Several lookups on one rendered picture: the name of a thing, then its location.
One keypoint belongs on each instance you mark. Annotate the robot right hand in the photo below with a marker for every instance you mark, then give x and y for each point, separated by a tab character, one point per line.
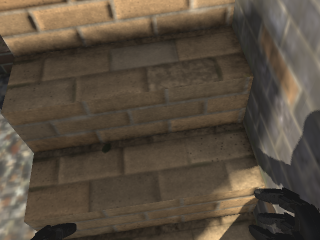
305	225

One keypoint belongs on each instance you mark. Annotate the robot left hand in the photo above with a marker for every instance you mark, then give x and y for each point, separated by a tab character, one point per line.
56	232

